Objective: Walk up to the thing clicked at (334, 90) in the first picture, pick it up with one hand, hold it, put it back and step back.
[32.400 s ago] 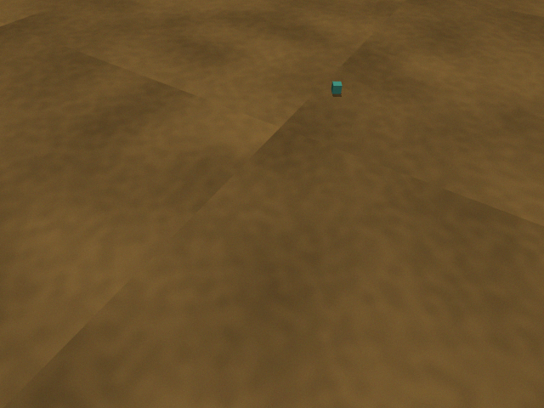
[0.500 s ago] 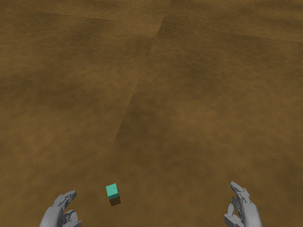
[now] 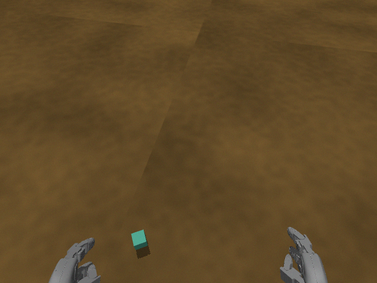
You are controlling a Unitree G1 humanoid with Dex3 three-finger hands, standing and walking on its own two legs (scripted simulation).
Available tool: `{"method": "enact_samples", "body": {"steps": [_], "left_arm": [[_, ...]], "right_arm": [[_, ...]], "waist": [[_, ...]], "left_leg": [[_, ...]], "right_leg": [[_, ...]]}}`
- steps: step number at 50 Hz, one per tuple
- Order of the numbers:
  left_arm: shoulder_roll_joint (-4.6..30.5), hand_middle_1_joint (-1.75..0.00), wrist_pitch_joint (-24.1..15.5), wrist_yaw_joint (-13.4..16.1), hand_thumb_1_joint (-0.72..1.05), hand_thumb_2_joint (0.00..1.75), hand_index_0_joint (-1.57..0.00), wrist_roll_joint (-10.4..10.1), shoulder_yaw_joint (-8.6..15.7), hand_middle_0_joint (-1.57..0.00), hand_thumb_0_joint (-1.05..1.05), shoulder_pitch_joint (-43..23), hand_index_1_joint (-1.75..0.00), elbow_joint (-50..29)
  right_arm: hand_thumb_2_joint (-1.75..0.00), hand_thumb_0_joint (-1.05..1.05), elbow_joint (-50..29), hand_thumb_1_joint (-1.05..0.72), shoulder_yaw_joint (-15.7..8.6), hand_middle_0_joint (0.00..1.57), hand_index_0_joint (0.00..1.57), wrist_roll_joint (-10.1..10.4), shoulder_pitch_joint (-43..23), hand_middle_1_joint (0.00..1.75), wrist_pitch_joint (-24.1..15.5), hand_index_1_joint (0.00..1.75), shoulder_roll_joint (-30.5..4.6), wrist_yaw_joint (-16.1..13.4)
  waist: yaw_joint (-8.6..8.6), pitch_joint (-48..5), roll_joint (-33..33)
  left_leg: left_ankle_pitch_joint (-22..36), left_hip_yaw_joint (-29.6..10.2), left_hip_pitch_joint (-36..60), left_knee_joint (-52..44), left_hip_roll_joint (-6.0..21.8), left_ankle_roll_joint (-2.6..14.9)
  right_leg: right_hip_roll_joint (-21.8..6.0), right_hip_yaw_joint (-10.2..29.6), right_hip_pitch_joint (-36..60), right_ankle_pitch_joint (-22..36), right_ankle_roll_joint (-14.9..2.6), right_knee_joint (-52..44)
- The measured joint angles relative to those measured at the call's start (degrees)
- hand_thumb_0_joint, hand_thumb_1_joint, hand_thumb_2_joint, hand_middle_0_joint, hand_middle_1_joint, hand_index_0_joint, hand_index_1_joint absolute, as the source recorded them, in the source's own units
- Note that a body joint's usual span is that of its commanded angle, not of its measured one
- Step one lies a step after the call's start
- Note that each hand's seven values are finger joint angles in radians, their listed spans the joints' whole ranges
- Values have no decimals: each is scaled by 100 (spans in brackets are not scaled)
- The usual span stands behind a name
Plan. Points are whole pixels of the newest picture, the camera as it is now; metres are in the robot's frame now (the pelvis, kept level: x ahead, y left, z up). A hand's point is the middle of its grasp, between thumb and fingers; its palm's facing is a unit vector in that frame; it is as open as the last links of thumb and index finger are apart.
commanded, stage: home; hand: left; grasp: from above
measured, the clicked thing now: (139, 239) +0.45 +0.22 -0.69
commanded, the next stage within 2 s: stand in 0.18 s
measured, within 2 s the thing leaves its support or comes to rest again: neither
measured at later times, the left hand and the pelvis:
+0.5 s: hand out of the picture +0.13 +0.23 -0.10, palm faces +0.01 -0.94 -0.33, open 7.4 cm; pelvis -0.01 +0.00 +0.03, yaw +0 degrees
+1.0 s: hand out of the picture +0.04 +0.24 -0.10, palm faces +0.03 -0.95 -0.32, open 7.4 cm; pelvis -0.01 +0.01 +0.06, yaw +0 degrees
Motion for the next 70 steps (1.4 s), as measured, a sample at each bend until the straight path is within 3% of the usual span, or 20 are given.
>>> {"method": "enact_samples", "body": {"steps": [14, 17, 19, 23, 29, 37, 45, 70], "left_arm": [[16, -30, -1, 11, 90, 90, -20, 9, -5, -20, 1, 18, -30, -54], [120, -30, -1050, 59, 90, 90, -20, 389, -148, -20, 1, -729, -30, 1356], [184, -30, -1508, 55, 90, 90, -21, 539, -133, -20, 0, -1193, -30, 2373], [309, -30, -1953, 25, 90, 90, -21, 602, -24, -20, 0, -1559, -30, 3627], [346, -30, -2253, 43, 90, 90, -21, 595, 81, -20, 0, -1556, -30, 4923], [261, -30, -2444, 54, 90, 90, -20, 539, 58, -20, 0, -1505, -30, 6049], [227, -30, -2489, 63, 90, 90, -21, 501, 24, -20, 0, -1670, -30, 6693], [384, -30, -2589, 15, 90, 90, -21, 467, 15, -20, 0, -2083, -30, 7355]], "right_arm": [[-90, 1, -36, -90, 10, 20, 20, 11, 10, 30, 15, 30, 6, -2], [-90, 1, 567, -90, -86, 20, 20, -423, -373, 30, 377, 30, -73, 317], [-90, 1, 974, -90, -70, 20, 20, -545, -595, 30, 727, 30, -187, 582], [-90, 1, 1417, -90, -210, 20, 20, -426, -707, 30, 1003, 30, -302, 894], [-90, 1, 1927, -90, -409, 20, 20, -374, -627, 30, 1181, 30, -398, 991], [-90, 1, 2483, -90, -410, 20, 20, -300, -632, 30, 1278, 30, -363, 951], [-90, 1, 2887, -90, -363, 20, 20, -235, -751, 30, 1318, 30, -310, 924], [-90, 0, 3423, -90, -337, 20, 20, -173, -938, 30, 1326, 30, -513, 964]], "waist": [[-2, 10, -8], [202, 564, -170], [287, 765, -259], [347, 1036, -364], [341, 1113, -323], [342, 1209, -258], [352, 1270, -233], [267, 1282, -201]], "left_leg": [[7, -10, -23, 25, -1, 1], [135, 131, 535, -256, -63, 39], [272, 194, 808, -518, -116, 51], [492, 279, 1272, -989, -187, 71], [702, 283, 1802, -1545, -188, 89], [1066, 284, 2492, -2385, -214, 104], [1423, 297, 2986, -3092, -254, 112], [1849, 292, 3397, -3842, -178, 28]], "right_leg": [[1, -8, -18, 7, 0, 20], [-68, 121, 432, 71, -11, -98], [-122, 177, 647, 161, -10, -256], [-192, 254, 1030, 324, 22, -588], [-186, 248, 1583, 576, 62, -1205], [-199, 235, 2300, 974, 92, -2105], [-229, 238, 2776, 1318, 117, -2777], [-142, 229, 3164, 1736, 50, -3503]]}}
